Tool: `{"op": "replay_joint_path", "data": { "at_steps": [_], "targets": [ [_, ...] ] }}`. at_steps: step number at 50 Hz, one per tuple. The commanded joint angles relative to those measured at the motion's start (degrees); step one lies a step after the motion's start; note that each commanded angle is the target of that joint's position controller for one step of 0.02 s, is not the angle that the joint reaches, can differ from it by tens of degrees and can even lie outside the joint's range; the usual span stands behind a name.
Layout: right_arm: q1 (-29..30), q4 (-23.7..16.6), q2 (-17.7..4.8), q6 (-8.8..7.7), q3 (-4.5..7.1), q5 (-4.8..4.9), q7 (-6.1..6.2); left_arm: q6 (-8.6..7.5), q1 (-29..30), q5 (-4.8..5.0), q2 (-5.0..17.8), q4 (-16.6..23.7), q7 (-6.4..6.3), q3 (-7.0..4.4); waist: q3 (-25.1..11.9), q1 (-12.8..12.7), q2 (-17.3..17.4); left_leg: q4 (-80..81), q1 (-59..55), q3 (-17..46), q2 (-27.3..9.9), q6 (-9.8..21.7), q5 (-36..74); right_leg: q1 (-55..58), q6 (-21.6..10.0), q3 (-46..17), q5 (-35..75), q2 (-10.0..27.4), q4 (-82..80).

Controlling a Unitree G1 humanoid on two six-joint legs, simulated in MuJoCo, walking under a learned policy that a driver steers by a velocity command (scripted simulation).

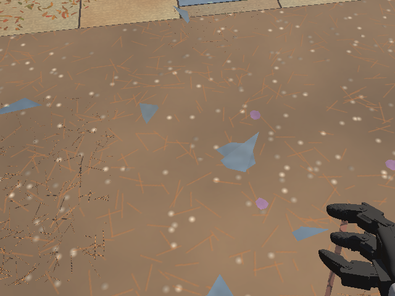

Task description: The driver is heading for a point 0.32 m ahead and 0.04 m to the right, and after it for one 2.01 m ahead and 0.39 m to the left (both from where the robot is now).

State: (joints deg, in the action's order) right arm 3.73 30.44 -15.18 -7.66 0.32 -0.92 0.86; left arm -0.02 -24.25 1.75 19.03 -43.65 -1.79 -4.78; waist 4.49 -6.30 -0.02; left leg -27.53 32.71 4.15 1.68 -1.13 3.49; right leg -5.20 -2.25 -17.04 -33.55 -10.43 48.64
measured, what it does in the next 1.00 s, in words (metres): walks ahead: right foot, then left foot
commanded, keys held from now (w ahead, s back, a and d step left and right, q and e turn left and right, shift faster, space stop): e+shift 0.24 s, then q+shift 0.20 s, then w+q+shift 0.56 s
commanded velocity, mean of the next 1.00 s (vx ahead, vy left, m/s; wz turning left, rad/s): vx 0.43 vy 0.00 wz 0.07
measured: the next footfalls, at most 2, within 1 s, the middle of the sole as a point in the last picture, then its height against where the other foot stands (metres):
right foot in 0.40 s outside the picture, level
left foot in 0.90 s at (177, 290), level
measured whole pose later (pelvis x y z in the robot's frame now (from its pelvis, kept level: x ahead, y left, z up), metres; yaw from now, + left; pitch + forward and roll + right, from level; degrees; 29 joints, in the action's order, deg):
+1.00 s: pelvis +0.36 +0.09 +0.01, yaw +10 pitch +2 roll -2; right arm -14.3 42.4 -18.4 0.2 4.0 -0.9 -2.5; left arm -2.6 -13.8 -3.5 17.4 -41.5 1.4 -3.5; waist -0.3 1.3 -2.5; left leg -43.2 24.3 -4.3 2.1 5.8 -20.7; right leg -19.5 2.1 0.6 -23.0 7.9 71.8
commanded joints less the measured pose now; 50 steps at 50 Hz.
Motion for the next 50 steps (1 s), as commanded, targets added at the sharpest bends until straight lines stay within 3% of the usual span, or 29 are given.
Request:
{"op": "replay_joint_path", "data": {
  "at_steps": [1, 2, 3, 5, 7, 9, 12, 16, 18, 19, 20, 21, 22, 24, 25, 26, 29, 32, 33, 35, 37, 42, 43, 44, 45, 46, 47, 48, 50],
  "targets": [
    [-19.8, 0.6, -12.3, 1.83, 4.76, -1.17, 0.17, 0.13, -9.5, 0.45, 5.2, 7.5, 1.33, 0.53, -40.2, 7.0, 15.6, -1.2, -61.2, 39.9, -33.1, 19.3, 13.7, -30.7, 6.9, 2.7, -2.9, 6.4, 43.1],
    [-14.4, -1.6, -7.2, 2.94, 3.71, -0.95, 1.11, 1.07, -1.1, 1.01, 8.1, 8.9, 1.34, -0.47, -30.3, 8.3, 10.4, 1.8, -52.2, 28.0, -26.6, 16.4, 3.5, -33.0, 7.5, 6.6, 2.8, 9.1, 40.8],
    [-10.9, -1.2, -4.8, 4.06, 2.83, -0.67, 1.51, 2.0, 3.3, 0.87, 8.6, 10.0, 0.86, -0.93, -20.7, 7.5, 4.8, 3.9, -41.7, 19.4, -22.7, 13.8, 2.5, -34.3, 8.2, 10.0, 6.5, 10.8, 38.5],
    [-7.1, 0.3, -5.2, 4.78, 2.94, -0.51, 1.46, 3.37, 4.8, 0.84, 7.3, 11.5, 0.49, -1.21, -10.0, 4.5, 4.7, 7.8, -25.2, 9.0, -17.9, 12.3, 4.1, -30.6, 8.0, 11.7, 7.5, 14.1, 32.0],
    [-6.0, 2.6, -6.4, 4.26, 3.89, -0.6, 1.0, 3.76, 6.0, 0.39, 2.8, 12.9, 0.12, -0.14, -6.7, 3.8, 7.1, 11.3, -17.9, 2.2, -17.3, 13.0, 9.1, -27.7, 7.8, 14.2, 7.0, 15.3, 24.2],
    [-6.2, 4.3, -8.7, 3.89, 5.06, -0.58, 0.87, 3.65, 8.1, -0.29, 2.5, 13.8, 0.2, 0.04, -8.9, 4.3, 6.5, 12.1, -19.7, 0.2, -19.7, 14.7, 11.8, -26.9, 7.4, 14.3, 10.4, 17.4, 17.9],
    [-3.4, 4.9, -10.7, 4.54, 5.85, 0.06, 0.89, 4.06, 10.4, -0.19, 4.0, 13.8, 1.27, -0.37, -10.9, 4.1, 4.8, 12.7, -19.3, -5.0, -20.5, 14.0, 3.7, -21.5, 5.5, 15.1, 19.5, 18.5, 9.1],
    [-6.6, 7.5, -12.4, 5.26, 5.97, 1.84, -0.83, 3.94, 16.4, -1.07, 3.3, 15.4, 1.83, 0.22, -9.1, 6.1, 4.2, 10.5, -18.3, -5.7, -19.4, 14.0, 1.5, -14.9, 3.2, 17.1, 17.4, 13.8, -3.2],
    [-6.5, 8.7, -11.4, 5.47, 5.13, 2.98, -1.64, 3.38, 15.1, -1.69, 2.0, 14.2, 2.0, 0.62, -9.7, 4.7, 3.5, 6.4, -19.1, -5.4, -18.1, 12.0, -1.5, -8.9, 1.5, 17.9, 20.3, 11.8, -15.4],
    [-7.1, 9.8, -7.6, 5.3, 3.48, 2.96, -2.09, 2.96, 13.0, -2.22, 1.6, 12.8, 1.84, 0.77, -10.5, 3.6, 2.3, 3.5, -15.4, -6.4, -15.7, 9.1, -5.2, -0.1, 0.2, 17.6, 26.0, 11.4, -23.8],
    [-10.7, 11.1, -3.2, 4.84, 1.6, 1.18, -2.88, 2.7, 11.6, -2.75, 4.1, 12.4, 1.15, 0.5, -12.8, 4.6, -2.3, -1.1, -10.7, -9.4, -11.1, 3.7, -13.8, 9.6, -1.1, 10.7, 41.9, 17.9, -26.9],
    [-16.5, 11.2, -1.9, 4.9, 0.74, -0.59, -3.67, 2.57, 16.1, -4.31, 6.6, 14.7, 0.25, 1.06, -15.1, 9.0, -11.8, -6.7, -6.9, -10.1, -7.3, -1.5, -32.6, 9.7, -8.2, -0.1, 49.4, 30.8, -25.0],
    [-14.0, 11.3, -6.4, 5.72, 1.86, 0.59, -3.15, 2.25, 18.2, -4.63, 5.7, 14.0, 0.46, 0.78, -14.8, 6.3, -11.3, -11.4, -11.4, -6.6, -7.6, -2.7, -35.1, 0.2, -12.2, 1.7, 40.2, 30.2, -26.7],
    [-11.2, 10.5, -11.7, 6.42, 3.89, 2.64, -2.6, 1.61, 13.4, -2.52, 10.6, 11.6, 0.73, -1.65, -10.5, 2.0, -12.1, -25.7, -0.5, -8.7, -5.2, -1.8, -34.9, 2.3, -11.1, 0.3, 3.7, 28.7, -33.7],
    [-10.6, 10.2, -13.3, 6.87, 5.0, 3.03, -2.07, 0.84, 11.3, -1.67, 10.9, 10.2, 0.49, -1.84, -7.3, 1.2, -12.3, -32.9, 6.6, -6.2, -6.2, -1.1, -35.0, 3.1, -10.9, -3.0, -5.0, 30.9, -36.5],
    [-11.2, 10.0, -12.7, 7.15, 5.35, 3.38, -1.85, -0.2, 11.3, -1.26, 9.6, 9.5, 0.16, -1.48, -5.0, 1.9, -11.3, -36.2, 10.7, -3.5, -7.3, -0.4, -32.5, 3.0, -10.0, -3.7, -8.2, 31.6, -38.2],
    [-12.1, 9.6, -8.9, 6.33, 5.47, 3.08, -1.56, -3.04, 12.7, -1.58, 4.2, 8.8, -0.49, -0.32, -4.1, 3.9, -7.7, -39.1, 16.1, -1.5, -9.4, 0.0, -23.0, 6.0, -7.5, 2.2, -3.2, 31.4, -40.9],
    [-12.2, 8.6, -6.1, 6.43, 5.14, 2.98, -1.81, -4.57, 12.7, -2.27, 3.5, 7.8, -0.51, -0.82, -4.3, 4.8, -5.7, -38.3, 16.3, -2.1, -10.9, -1.0, -17.3, 5.9, -6.5, 10.5, 2.7, 30.9, -42.4],
    [-11.0, 8.6, -5.8, 8.37, 4.86, -2.69, -4.56, -4.21, 8.8, -5.15, 4.6, 6.2, 0.5, -0.65, -3.8, 4.4, -2.1, -36.0, 12.9, -4.9, -9.2, -0.8, -16.5, 2.7, -5.6, 15.3, 3.8, 30.5, -43.4],
    [-10.5, 7.5, -5.1, 9.65, 4.87, -1.3, -6.95, -4.55, 10.0, -4.88, 5.7, 6.0, 1.13, -1.39, -2.8, 5.6, -6.3, -30.9, 9.6, -5.0, -9.8, -0.3, -14.0, -0.2, -4.0, 20.0, 3.9, 29.9, -43.7],
    [-9.4, 6.5, -5.4, 10.02, 4.79, -0.48, -7.8, -4.86, 11.0, -4.68, 6.7, 5.8, 1.12, -1.83, -1.9, 6.5, -7.6, -25.8, 6.6, -5.9, -10.2, 0.9, -13.1, -1.8, -2.8, 23.0, 1.5, 30.7, -44.4],
    [-7.0, 5.1, -7.5, 10.16, 4.75, -0.52, -7.02, -3.69, 9.4, -4.93, 8.6, 4.0, 1.6, -2.66, 0.8, 6.4, -7.0, -17.4, 0.2, -13.1, -8.1, 6.9, -22.6, 1.6, -1.7, 29.2, 0.3, 31.3, -41.4],
    [-10.0, 6.0, -7.9, 10.0, 4.91, -0.31, -6.46, -3.23, 9.6, -4.78, 9.1, 3.8, 1.9, -2.73, 0.2, 7.9, -6.3, -16.4, -4.0, -15.2, -5.9, 8.3, -24.6, 1.6, -1.8, 30.8, 7.9, 31.0, -36.4],
    [-18.7, 8.8, -8.0, 9.48, 5.37, -0.01, -5.53, -2.69, 11.1, -4.13, 9.6, 3.8, 2.22, -2.79, -3.0, 12.8, -3.6, -13.6, -14.5, -17.5, -2.0, 9.7, -24.2, -0.8, -1.5, 34.4, 25.3, 29.2, -23.2],
    [-33.8, 14.6, -10.6, 8.59, 6.9, 0.04, -4.19, -2.19, 11.2, -4.21, 8.0, 4.1, 2.73, -2.12, -9.6, 19.3, 5.0, -10.9, -30.5, -16.1, 4.0, 11.2, -28.5, -7.2, -0.7, 37.2, 42.0, 25.0, 1.9],
    [-36.7, 15.5, -18.7, 8.32, 8.31, 0.09, -3.17, -2.77, 13.5, -4.28, 0.2, 8.3, 3.19, 0.41, -7.5, 18.2, 23.9, 3.4, -37.9, 11.6, -9.2, 15.1, -46.4, -30.4, 3.0, 34.8, 13.5, 17.9, 23.0],
    [-31.3, 11.8, -20.8, 7.94, 8.08, 1.06, -3.03, -3.86, 19.2, -5.21, 0.1, 13.3, 3.45, 1.0, -8.8, 15.3, 24.4, 17.6, -40.6, 40.8, -14.1, 18.8, -53.8, -46.2, 4.8, 19.3, 2.7, 9.6, 32.9],
    [-29.0, 10.6, -19.7, 7.78, 7.91, 0.25, -2.81, -4.59, 21.9, -5.59, 3.2, 14.1, 3.5, 0.84, -6.8, 14.9, 14.9, 18.4, -42.8, 38.9, -17.5, 18.5, -46.3, -51.8, 4.1, 15.4, 6.9, 13.0, 35.8],
    [-28.4, 11.0, -16.3, 6.84, 7.27, -0.31, -1.92, -5.56, 17.1, -5.66, 4.1, 10.4, 3.17, 1.19, -5.2, 10.6, 2.7, 13.6, -34.8, 28.6, -15.1, 17.0, -34.9, -45.3, 3.1, 14.3, 15.4, 17.8, 27.9]
  ]
}}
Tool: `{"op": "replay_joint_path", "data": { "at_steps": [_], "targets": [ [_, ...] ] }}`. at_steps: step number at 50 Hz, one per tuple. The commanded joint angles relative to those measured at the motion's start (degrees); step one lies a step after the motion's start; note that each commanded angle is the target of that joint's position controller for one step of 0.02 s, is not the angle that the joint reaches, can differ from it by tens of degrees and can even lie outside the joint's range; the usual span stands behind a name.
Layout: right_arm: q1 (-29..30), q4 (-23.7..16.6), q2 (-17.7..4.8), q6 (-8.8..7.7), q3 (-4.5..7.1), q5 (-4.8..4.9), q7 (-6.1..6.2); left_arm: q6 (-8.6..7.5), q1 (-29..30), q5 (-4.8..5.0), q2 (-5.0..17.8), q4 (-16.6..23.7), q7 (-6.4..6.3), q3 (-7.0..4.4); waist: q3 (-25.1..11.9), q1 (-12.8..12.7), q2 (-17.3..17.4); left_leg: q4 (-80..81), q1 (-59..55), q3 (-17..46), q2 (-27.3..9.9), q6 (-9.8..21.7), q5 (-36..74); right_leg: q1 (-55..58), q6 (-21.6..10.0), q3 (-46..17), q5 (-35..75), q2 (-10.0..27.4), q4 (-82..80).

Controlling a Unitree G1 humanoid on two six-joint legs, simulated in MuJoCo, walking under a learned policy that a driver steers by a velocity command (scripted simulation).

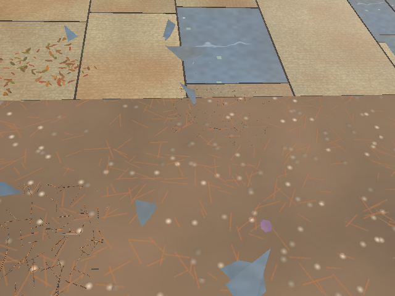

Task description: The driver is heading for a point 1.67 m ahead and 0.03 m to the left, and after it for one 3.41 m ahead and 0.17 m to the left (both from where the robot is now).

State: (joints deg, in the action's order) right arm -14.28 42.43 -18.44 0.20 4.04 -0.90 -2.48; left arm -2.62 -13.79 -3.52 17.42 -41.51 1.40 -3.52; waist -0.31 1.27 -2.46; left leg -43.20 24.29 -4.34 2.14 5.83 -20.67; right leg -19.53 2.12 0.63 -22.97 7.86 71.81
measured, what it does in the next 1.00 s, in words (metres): walks ahead: right foot, then left foot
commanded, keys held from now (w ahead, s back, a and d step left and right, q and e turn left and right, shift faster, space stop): w+q+shift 0.32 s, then w+e+shift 0.68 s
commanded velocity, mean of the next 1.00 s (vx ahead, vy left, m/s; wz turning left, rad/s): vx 0.98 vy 0.00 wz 0.07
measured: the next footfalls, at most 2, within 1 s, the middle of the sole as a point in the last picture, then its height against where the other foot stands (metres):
right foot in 0.36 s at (190, 278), level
left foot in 0.74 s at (95, 220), level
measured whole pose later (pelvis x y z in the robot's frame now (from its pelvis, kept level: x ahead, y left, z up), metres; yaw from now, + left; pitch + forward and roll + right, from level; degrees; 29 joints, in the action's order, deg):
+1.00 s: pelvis +0.85 +0.22 +0.02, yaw +1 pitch +2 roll +2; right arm -25.2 49.1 -18.6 -5.8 3.2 -1.4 0.2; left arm -0.1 -6.6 -1.5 20.8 -40.4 4.1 -4.4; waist -0.4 3.0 -2.7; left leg -17.5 -1.5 -10.8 0.3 -0.8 -20.9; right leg -44.0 -5.0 2.5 -8.2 3.7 65.3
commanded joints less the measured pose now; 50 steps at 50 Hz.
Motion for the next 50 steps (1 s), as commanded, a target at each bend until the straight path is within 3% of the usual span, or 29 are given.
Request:
{"op": "replay_joint_path", "data": {
  "at_steps": [1, 2, 5, 10, 13, 15, 16, 17, 18, 19, 20, 21, 22, 23, 25, 27, 29, 31, 34, 36, 37, 38, 39, 40, 41, 42, 44, 46, 50],
  "targets": [
    [-7.4, -1.6, -11.0, -1.54, 2.76, 0.18, 1.61, -2.45, 5.2, -0.79, 5.6, 7.6, -0.05, 0.07, 0.4, 0.9, 4.8, 30.1, -21.0, 33.4, -12.8, 9.0, -8.3, -26.6, -1.0, -3.5, 7.4, 0.2, 1.4],
    [-6.1, -2.2, -9.5, -2.18, 2.19, 0.39, 1.64, -1.49, 4.7, -0.74, 5.5, 7.1, 0.17, 0.24, 0.7, -0.1, 6.1, 31.4, -18.0, 31.4, -11.2, 9.2, -6.9, -24.0, -0.4, -3.6, 8.9, 0.5, -0.7],
    [-8.6, -1.5, -8.0, -3.69, 1.74, 0.89, 1.44, 0.68, 9.4, -0.19, 4.7, 8.0, 0.66, 0.79, 4.5, 0.0, 2.7, 34.9, -15.6, 26.9, -7.9, 10.3, 1.7, -25.0, 1.3, -1.3, 12.1, -0.6, -8.8],
    [-13.2, 0.7, -8.7, -4.35, 2.35, 1.04, 1.77, -0.04, 21.4, 1.23, 2.2, 11.6, 1.33, 2.55, 5.8, 3.5, 4.7, 33.7, -18.4, 23.9, -5.0, 9.6, 23.7, -22.3, 1.8, 1.3, 22.5, -5.8, -29.4],
    [-13.1, 1.8, -9.4, -4.76, 2.6, 1.53, 2.35, -0.51, 24.1, 1.93, 3.3, 13.5, 0.99, 2.55, 4.9, 3.8, 6.6, 33.3, -21.3, 26.3, -7.5, 8.0, 36.1, -15.2, -0.3, 0.2, 27.2, -7.0, -37.1],
    [-8.9, 1.3, -11.7, -4.87, 3.15, 1.74, 2.63, -0.7, 16.0, 2.1, 5.5, 11.4, -0.02, 1.68, 0.5, -0.8, 6.9, 27.0, -20.6, 25.0, -6.4, 4.7, 51.4, 0.1, -1.8, -0.1, 24.1, -9.8, -40.9],
    [-7.8, 1.3, -13.6, -4.96, 3.56, 1.19, 2.4, -0.83, 6.6, 2.43, 8.8, 8.8, -1.06, 0.27, -5.6, -5.1, 6.8, 17.1, -19.7, 24.9, -5.6, 3.2, 60.4, 12.0, -2.5, 0.2, 18.8, -11.3, -38.1],
    [-5.2, 1.5, -14.1, -5.16, 3.52, 0.11, 2.15, -0.63, -7.6, 2.76, 10.7, 5.2, -2.42, -1.02, -11.7, -13.0, 6.6, 2.8, -16.5, 23.0, -4.7, 2.6, 61.3, 24.6, -3.2, 2.5, 15.4, -10.1, -37.2],
    [-5.4, 1.9, -8.6, -5.92, 2.12, -0.97, 2.37, -0.9, -19.7, 1.55, 13.1, 2.1, -3.75, -2.29, -16.5, -17.1, 2.8, -16.2, -8.6, 19.7, -1.8, 2.3, 48.4, 36.1, -4.5, -4.8, 0.5, -2.8, -35.4],
    [-9.2, -0.3, 1.5, -6.21, -0.46, 0.53, 1.86, -1.35, -20.9, -0.79, 17.5, 0.6, -3.65, -3.03, -18.6, -11.8, -17.4, -36.4, 7.7, 16.4, 7.7, 0.6, -1.8, 42.2, -9.5, -34.2, -22.6, 10.2, -47.2],
    [-14.4, -0.4, -0.3, -6.46, -1.34, 0.89, 1.3, -1.43, -12.7, 0.23, 15.3, 1.1, -2.29, -2.86, -17.6, -5.3, -22.1, -40.0, 14.4, 16.5, 7.4, 1.4, -3.3, 38.5, -14.1, -58.5, -24.7, 12.9, -59.2],
    [-10.1, 1.0, -3.5, -5.64, -0.97, -0.36, 1.34, -1.5, -5.0, 0.98, 9.2, 2.5, -1.47, -2.07, -9.2, -4.1, -9.7, -39.7, 15.1, 14.6, 2.8, 1.4, 2.3, 30.0, -15.9, -50.6, -22.7, 10.8, -58.2],
    [-4.6, 0.1, -4.8, -5.36, -1.02, -1.37, 0.82, -1.62, -4.2, 1.5, 6.2, 1.5, -1.05, -1.63, -5.5, -4.4, -0.6, -37.4, 13.4, 13.6, 1.2, 0.7, 4.8, 22.6, -16.7, -42.0, -14.6, 8.4, -57.1],
    [-0.3, -1.4, -4.8, -5.19, -1.16, -2.21, 0.47, -1.77, -5.2, 1.4, 5.1, -0.2, -0.99, -1.22, -3.3, -4.1, 2.0, -33.4, 12.4, 13.0, -0.3, 0.3, 4.3, 17.8, -15.8, -36.2, -8.7, 5.8, -56.9],
    [3.7, -4.4, -2.6, -4.51, -2.23, -3.58, -0.03, -2.34, -8.4, 1.88, 3.8, -4.3, -0.91, -0.37, 0.5, -1.8, -1.4, -27.1, 12.5, 11.9, -2.9, -1.5, 1.6, 11.7, -15.9, -30.6, -0.9, 2.3, -57.7],
    [7.7, -7.2, -1.5, -4.25, -3.42, -4.08, -0.13, -2.93, -10.7, 2.58, 4.8, -5.8, -1.05, -0.54, 3.4, -0.8, -1.7, -20.1, 15.2, 10.8, -5.4, -3.7, -0.5, 8.9, -17.2, -29.0, 3.9, 1.9, -60.1],
    [13.3, -10.2, -1.3, -4.58, -4.76, -3.35, -0.89, -3.02, -9.4, 2.26, 6.8, -5.0, -1.51, -1.29, 5.0, -0.5, -0.5, -7.8, 10.9, 8.7, -6.7, -5.7, 5.1, 2.4, -16.9, -25.1, 5.3, 0.9, -63.7],
    [15.8, -10.7, -0.9, -4.9, -5.5, -1.67, -1.77, -2.99, -7.1, 2.53, 9.2, -4.0, -0.96, -2.32, 4.9, -0.6, -1.4, 3.0, -5.1, 5.0, -3.9, -6.4, 12.9, -7.7, -14.8, -20.1, 8.5, -1.9, -67.1],
    [14.6, -9.6, -3.7, -4.81, -4.27, -1.19, -0.77, -3.17, -9.9, 3.78, 10.7, -4.6, 0.15, -2.82, 3.3, -0.5, 0.3, 8.1, -13.7, 4.1, -2.7, -6.1, 18.2, -4.1, -13.0, -19.9, 19.4, -0.1, -63.9],
    [6.0, -6.5, -6.2, -5.14, -2.56, -2.18, 0.92, -2.94, -12.0, 3.95, 11.5, -5.7, 0.31, -3.01, -2.9, 3.3, 3.8, 12.3, -24.4, 2.8, 0.0, -4.9, 12.8, 0.4, -10.7, -15.8, 35.7, -4.0, -46.0],
    [-2.6, -5.0, -8.4, -5.53, -1.33, -2.9, 2.1, -3.26, -11.1, 4.27, 11.1, -5.4, 0.43, -2.98, -8.3, 7.9, 4.5, 11.7, -36.1, 6.5, -4.6, -3.6, 8.7, -5.9, -9.2, -13.6, 34.0, -6.9, -30.9],
    [-14.4, -4.0, -13.1, -5.67, 0.3, -3.94, 3.42, -3.77, -9.5, 3.96, 4.9, -3.6, 0.0, -1.52, -16.1, 11.6, 12.4, 15.6, -46.7, 24.2, -20.7, -1.7, -13.7, -14.2, -8.5, -10.0, 8.3, -10.2, -10.8],
    [-11.8, -4.4, -15.6, -4.82, 0.84, -3.7, 3.65, -3.18, -13.0, 5.88, 1.7, -0.5, -0.31, -0.5, -18.6, 6.7, 21.4, 29.5, -45.6, 51.6, -30.4, 1.8, -30.3, -24.5, -8.3, -6.1, -3.2, -12.1, 2.4],
    [-5.7, -4.9, -10.5, -4.52, 0.35, -2.82, 3.67, -1.89, -10.2, 4.28, 3.8, -1.4, -0.67, -0.63, -9.0, 4.2, 14.0, 30.4, -38.2, 48.8, -28.3, 3.0, -29.8, -29.4, -8.5, -5.5, 2.5, -7.5, 6.5],
    [-3.1, -5.0, -5.8, -4.83, -0.58, -2.22, 3.3, -1.14, -6.5, 3.18, 4.1, -1.6, -0.18, -0.76, -3.6, 3.8, 8.3, 28.9, -32.8, 38.0, -25.3, 2.6, -19.6, -29.8, -8.3, -4.7, 5.7, -5.4, 5.2],
    [-2.3, -4.1, -3.7, -5.14, -1.0, -2.26, 2.94, -0.54, -4.7, 2.93, 3.4, -1.8, 0.42, -0.75, -0.1, 2.6, 5.9, 29.6, -27.9, 29.2, -22.4, 1.7, -7.8, -28.2, -7.6, -4.8, 7.2, -3.9, 3.2],
    [-3.2, -1.7, -2.2, -6.07, -1.33, -1.42, 2.95, 1.07, -3.1, 2.04, 1.2, -0.9, 1.59, -0.45, 2.7, 0.2, 9.1, 31.0, -23.3, 18.4, -19.4, -0.2, 4.4, -27.0, -6.8, -4.6, 7.9, -1.8, 1.1],
    [-5.2, 0.7, -0.5, -7.0, -1.63, -0.28, 2.45, 2.27, 1.9, 1.82, 0.1, 1.7, 2.31, -0.02, 3.9, -0.5, 8.2, 31.9, -23.8, 10.9, -18.3, -1.1, 17.4, -29.8, -6.6, -3.6, 9.5, -1.1, 0.5],
    [-3.1, 2.3, -1.6, -7.9, -1.34, -0.39, 2.64, 2.21, 10.9, 2.15, 0.0, 7.1, 4.03, 1.5, 5.8, -2.7, 6.9, 35.8, -20.0, -3.7, -14.5, -2.8, 30.1, -25.4, -7.7, 1.2, 20.5, -2.0, -13.4]
  ]
}}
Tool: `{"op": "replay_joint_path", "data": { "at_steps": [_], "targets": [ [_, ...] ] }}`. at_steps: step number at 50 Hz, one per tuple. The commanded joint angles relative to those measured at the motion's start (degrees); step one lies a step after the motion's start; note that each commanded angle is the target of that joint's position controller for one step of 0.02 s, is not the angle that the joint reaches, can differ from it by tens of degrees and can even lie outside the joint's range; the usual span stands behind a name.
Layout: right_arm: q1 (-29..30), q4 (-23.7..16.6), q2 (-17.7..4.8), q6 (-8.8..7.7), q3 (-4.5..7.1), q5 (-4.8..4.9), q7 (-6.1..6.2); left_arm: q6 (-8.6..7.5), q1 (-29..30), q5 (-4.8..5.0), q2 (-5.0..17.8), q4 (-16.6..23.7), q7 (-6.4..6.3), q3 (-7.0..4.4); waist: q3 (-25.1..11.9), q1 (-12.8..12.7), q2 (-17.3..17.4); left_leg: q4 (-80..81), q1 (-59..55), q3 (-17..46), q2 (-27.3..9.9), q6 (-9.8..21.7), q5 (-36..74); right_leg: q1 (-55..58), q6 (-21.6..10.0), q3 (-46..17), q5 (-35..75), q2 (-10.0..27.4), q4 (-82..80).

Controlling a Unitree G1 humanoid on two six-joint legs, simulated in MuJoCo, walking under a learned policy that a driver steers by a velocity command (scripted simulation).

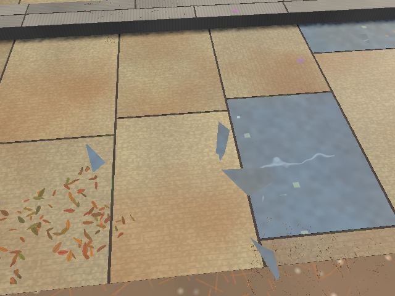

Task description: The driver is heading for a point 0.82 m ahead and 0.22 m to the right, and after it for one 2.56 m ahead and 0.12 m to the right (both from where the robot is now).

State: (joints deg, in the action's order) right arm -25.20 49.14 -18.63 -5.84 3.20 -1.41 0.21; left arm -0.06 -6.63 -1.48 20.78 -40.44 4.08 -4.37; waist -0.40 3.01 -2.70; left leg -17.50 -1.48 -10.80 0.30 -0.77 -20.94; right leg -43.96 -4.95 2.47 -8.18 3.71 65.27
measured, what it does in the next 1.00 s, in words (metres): walks ahead, turning right: right foot, then left foot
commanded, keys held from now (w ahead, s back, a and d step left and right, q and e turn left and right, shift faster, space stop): w+e+shift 0.62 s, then w+shift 0.04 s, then q+shift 0.34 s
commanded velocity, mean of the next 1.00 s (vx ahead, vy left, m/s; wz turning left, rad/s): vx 0.84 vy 0.00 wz -0.62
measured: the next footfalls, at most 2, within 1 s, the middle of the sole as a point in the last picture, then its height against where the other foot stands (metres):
right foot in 0.16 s outside the picture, level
left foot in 0.56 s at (198, 215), level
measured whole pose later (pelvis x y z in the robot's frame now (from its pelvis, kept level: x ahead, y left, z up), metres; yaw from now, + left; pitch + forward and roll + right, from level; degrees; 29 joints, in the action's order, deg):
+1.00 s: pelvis +0.82 -0.22 -0.01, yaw -34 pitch +2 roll +2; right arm -25.7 47.4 -17.9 -3.6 2.9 1.8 1.0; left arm -4.2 4.4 -2.5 14.8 -34.8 1.1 0.7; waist 3.7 6.9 -0.7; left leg -51.9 11.1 4.4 0.7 -2.5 -32.2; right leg -29.7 -1.8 -2.3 -4.0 -1.0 32.3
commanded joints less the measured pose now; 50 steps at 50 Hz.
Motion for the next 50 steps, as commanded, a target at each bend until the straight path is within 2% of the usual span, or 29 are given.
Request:
{"op": "replay_joint_path", "data": {
  "at_steps": [1, 4, 7, 8, 9, 10, 11, 12, 13, 16, 19, 24, 26, 27, 28, 29, 30, 31, 33, 36, 39, 40, 41, 43, 46, 47, 48, 49, 50],
  "targets": [
    [7.3, -3.8, -1.7, -1.8, -0.47, 0.16, 0.13, -0.37, 6.0, 0.1, -3.0, 6.5, 1.78, 2.64, 7.1, -4.1, 5.0, 11.2, 6.5, -0.7, -10.9, 3.1, 34.5, 2.4, -1.4, 2.8, 7.8, 0.5, -12.3],
    [3.2, -3.0, -7.0, -1.4, 0.53, 0.11, 0.87, -0.42, 6.1, 0.03, -1.1, 6.4, 1.95, 2.74, 4.4, -5.5, 5.4, 3.7, 3.0, -4.5, -11.6, 1.6, 70.2, 15.9, -4.3, 10.2, 7.7, -6.5, -21.0],
    [7.8, -5.3, -11.9, 1.23, 1.85, -0.67, 1.87, -0.71, -19.2, -0.17, 5.4, -0.9, 0.18, -0.07, -8.8, -19.0, 8.2, -30.8, 7.4, -2.1, -14.6, 2.1, 81.6, 44.4, -8.9, 5.5, 1.4, -10.1, -23.2],
    [7.8, -5.2, -10.2, 1.65, 1.69, -1.29, 1.07, -0.61, -24.7, 0.29, 8.0, -3.7, -1.42, -1.74, -10.3, -19.4, 2.5, -52.0, 19.2, -1.9, -8.8, 1.6, 43.6, 57.1, -10.8, -0.2, -1.6, -8.4, -27.0],
    [7.3, -7.5, -1.3, 1.11, -0.81, -2.46, 0.09, 0.2, -20.0, 1.04, 12.9, -2.9, -2.78, -2.7, -6.4, -12.6, -10.1, -75.3, 37.1, -0.4, 0.0, 0.4, -7.9, 59.6, -13.0, -16.5, 4.1, 0.9, -25.5],
    [5.0, -14.3, -4.4, -0.05, -0.74, -0.55, 0.05, 0.76, -18.0, -0.18, 17.7, 0.2, -2.98, -3.81, -19.4, -9.8, -12.1, -82.4, 51.6, 12.7, 2.0, -0.3, -8.3, 73.5, -23.9, -44.1, -6.9, 10.0, -39.7],
    [10.1, -14.6, -7.1, -1.26, -0.88, -1.14, 0.06, 0.86, -17.7, 0.23, 14.6, 0.8, -3.6, -3.7, -14.1, -11.0, -1.1, -76.7, 54.8, 16.3, -1.6, 0.0, -2.4, 68.2, -21.5, -48.6, -14.6, 10.9, -48.6],
    [11.3, -14.3, -7.4, -1.66, -1.09, -1.02, 0.04, 0.41, -15.5, 0.3, 11.6, -0.1, -4.13, -3.03, -4.4, -7.9, 4.3, -69.9, 53.3, 16.1, -3.7, -0.1, 0.9, 57.4, -19.2, -44.9, -13.0, 9.5, -51.1],
    [12.4, -13.9, -6.6, -1.19, -1.4, -1.88, 0.21, -0.45, -13.6, 0.37, 10.0, -0.6, -4.38, -2.52, -0.2, -5.0, 8.1, -65.3, 49.0, 15.8, -5.5, -0.8, 0.3, 48.0, -17.8, -40.3, -7.2, 6.8, -51.2],
    [10.5, -13.8, -5.0, 2.46, -1.89, -3.18, 0.02, -2.92, -11.5, 0.96, 6.8, -0.7, -4.27, -1.05, 4.4, 0.2, 8.1, -53.1, 39.2, 15.2, -8.4, -3.7, -4.4, 29.1, -17.2, -30.4, 2.3, 1.4, -52.6],
    [21.5, -18.6, -1.5, 2.82, -3.24, -2.04, -1.09, -4.27, -10.3, 1.0, 6.9, -0.5, -3.91, -1.39, 7.2, -1.6, 5.6, -34.8, 31.5, 11.9, -7.7, -4.4, 10.3, 18.6, -14.1, -23.7, 4.7, -4.8, -55.3],
    [25.0, -19.5, -2.8, 2.35, -2.92, 0.31, -1.22, -4.35, -13.6, 1.89, 8.7, -1.6, -3.23, -2.7, 2.5, -5.4, 1.1, -16.4, 19.4, 11.9, -2.7, -1.8, 25.4, 27.8, -8.3, -25.3, 19.1, -3.9, -50.7],
    [17.4, -17.2, -6.7, 2.11, -1.17, 0.29, -0.19, -4.04, -13.5, 1.25, 10.7, -1.7, -3.59, -3.2, -3.1, -1.7, 1.4, -14.4, 11.2, 12.4, 0.4, -0.9, 16.1, 34.4, -5.6, -26.0, 32.1, -3.9, -38.6],
    [7.2, -14.9, -8.9, 1.86, 0.03, 0.33, 0.62, -4.1, -11.2, 0.94, 12.2, -1.4, -3.38, -3.39, -8.1, 4.9, 2.5, -13.9, 0.3, 11.3, 0.5, -0.4, 12.0, 32.3, -4.2, -24.3, 34.4, -5.4, -25.8],
    [-5.2, -12.5, -12.4, 1.59, 1.62, -0.6, 1.94, -4.84, -9.0, 0.65, 8.4, -0.5, -3.21, -2.28, -13.9, 10.5, 4.9, -15.1, -13.6, 16.8, -6.2, 0.9, 1.0, 24.0, -3.0, -21.3, 26.0, -8.0, -8.5],
    [-9.1, -11.7, -16.2, 1.34, 2.41, -3.07, 2.45, -5.17, -10.5, 1.66, -1.8, 2.3, -3.48, 0.32, -17.9, 7.9, 20.4, -6.6, -24.0, 41.0, -22.9, 3.3, -21.3, 7.7, -2.2, -15.2, -21.1, -14.0, 9.6],
    [-1.0, -12.8, -16.3, 1.66, 2.9, -2.56, 1.7, -4.68, -14.1, 2.32, 0.0, 4.4, -3.65, 1.17, -19.1, 1.6, 27.4, 4.1, -20.0, 64.1, -27.5, 6.4, -29.1, 0.1, -2.6, -11.5, -18.9, -11.3, 16.4],
    [6.5, -14.4, -9.7, 2.07, 1.84, -1.95, 1.42, -3.49, -10.4, 0.79, 3.5, 2.6, -3.71, 0.69, -10.4, 1.2, 15.8, 4.0, -11.5, 55.3, -24.5, 6.9, -31.9, -1.5, -2.5, -9.8, -12.1, -6.4, 16.7],
    [7.6, -12.3, -5.2, 2.16, 0.72, -1.74, 0.75, -2.41, -6.2, -0.86, 3.3, 2.7, -1.85, 0.74, -2.7, 0.2, 6.5, 3.2, 0.5, 37.7, -18.7, 6.1, -13.4, 1.6, -1.4, -8.2, -7.8, -2.8, 11.6],
    [3.5, -6.7, -2.1, -0.35, -0.66, -0.76, -0.6, -1.45, -4.9, -1.38, -1.4, 4.1, -1.09, 2.2, 3.0, -2.6, 7.0, 2.3, 8.6, 26.0, -15.8, 8.0, 26.8, 4.4, 1.0, -10.5, -11.2, -3.9, 5.2],
    [5.8, -4.8, -4.9, -1.25, -0.29, 0.82, -1.75, -2.13, -0.9, -1.57, -1.3, 6.8, -1.15, 3.13, 2.9, -5.2, 9.2, 3.5, 11.1, 16.0, -12.3, 8.5, 49.1, 8.7, 2.7, -6.7, -5.4, -5.9, -13.2],
    [12.3, -7.2, -7.2, -1.18, 0.81, 4.42, -0.45, -3.84, 0.8, 2.89, -2.0, 6.7, -1.52, 3.4, 2.7, -6.2, 9.4, 3.3, 11.6, 15.2, -10.1, 9.5, 45.4, 11.4, 3.4, -4.8, -1.9, -3.8, -21.2],
    [10.8, -7.0, -8.7, -1.1, 1.22, 5.13, 0.34, -4.98, 4.5, 2.63, -1.9, 7.3, -1.1, 4.08, 1.5, -4.3, 8.0, 3.8, 13.4, 15.1, -9.9, 9.7, 45.0, 16.7, 4.2, -3.7, 3.3, -4.7, -27.3],
    [5.8, -5.3, -11.8, -1.09, 2.45, 4.11, 0.99, -5.93, 7.4, 1.71, -0.4, 7.8, -0.6, 3.53, 0.0, -3.6, 7.3, 4.2, 12.3, 17.9, -11.5, 8.9, 42.2, 24.0, 4.2, -5.3, 12.6, -5.9, -33.5],
    [5.8, -5.7, -11.5, -0.23, 2.83, 3.88, 1.19, -5.74, 0.0, -0.12, 4.2, 5.0, -2.23, 1.21, -3.8, -8.2, 7.6, -7.9, 10.9, 17.4, -8.1, 4.6, 46.4, 35.9, 1.3, -5.2, 19.4, -6.6, -39.2],
    [5.7, -6.8, -9.7, 0.06, 2.33, 3.58, 1.13, -5.43, -4.8, -0.88, 6.2, 4.0, -3.16, 0.35, -7.4, -10.3, 6.7, -18.1, 16.5, 16.5, -4.7, 2.1, 39.3, 45.9, 0.0, -7.5, 30.1, -2.4, -37.9],
    [3.2, -8.9, -3.3, 0.47, 0.32, 1.83, 1.03, -4.58, -10.0, -2.45, 9.7, 3.9, -4.46, -0.15, -16.1, -10.3, -5.8, -40.0, 29.9, 13.4, 1.4, -1.4, 2.2, 61.3, -5.5, -20.0, 58.2, 13.9, -32.0],
    [-8.0, -7.6, -2.2, 1.28, -0.37, 3.12, 0.82, -3.37, -9.3, -2.4, 7.9, 5.6, -4.16, 0.59, -30.4, -6.9, -14.0, -56.1, 34.7, 18.7, 2.8, -2.4, -21.3, 68.3, -14.4, -33.1, 60.6, 25.1, -31.8],
    [-7.4, -6.8, -7.1, 2.45, 1.19, 3.67, 0.91, -2.28, -5.5, -0.37, 5.1, 6.5, -4.0, 0.75, -27.4, -6.1, -7.6, -59.6, 36.1, 19.4, -0.7, -3.1, -18.4, 61.5, -13.8, -29.0, 49.8, 21.3, -34.6]
  ]
}}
